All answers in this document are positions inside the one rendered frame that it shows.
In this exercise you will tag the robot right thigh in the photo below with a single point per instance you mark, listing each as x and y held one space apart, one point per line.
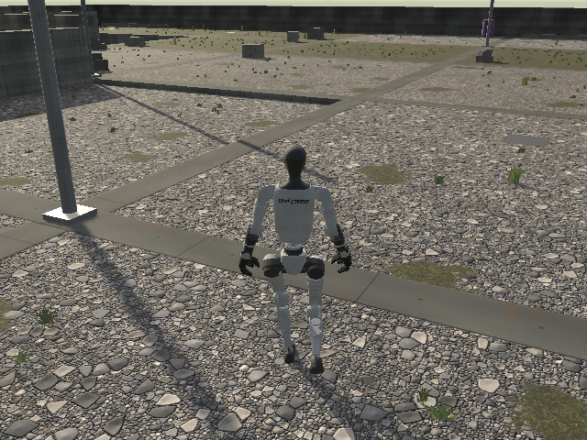
315 273

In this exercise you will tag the robot left hand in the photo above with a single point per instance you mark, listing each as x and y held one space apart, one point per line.
249 262

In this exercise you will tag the robot left forearm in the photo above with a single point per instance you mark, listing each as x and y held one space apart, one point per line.
249 244

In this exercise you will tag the robot right forearm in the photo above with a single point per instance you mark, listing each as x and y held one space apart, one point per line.
340 243

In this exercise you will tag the robot right hand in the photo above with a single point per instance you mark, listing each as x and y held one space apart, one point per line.
339 259

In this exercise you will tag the robot left thigh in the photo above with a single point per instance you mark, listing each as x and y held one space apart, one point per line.
272 270

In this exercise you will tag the robot thigh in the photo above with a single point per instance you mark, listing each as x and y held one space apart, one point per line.
315 273
272 270

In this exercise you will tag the robot left upper arm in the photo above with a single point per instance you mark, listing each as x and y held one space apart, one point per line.
265 193

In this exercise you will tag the robot right upper arm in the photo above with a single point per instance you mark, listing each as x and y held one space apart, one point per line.
323 195

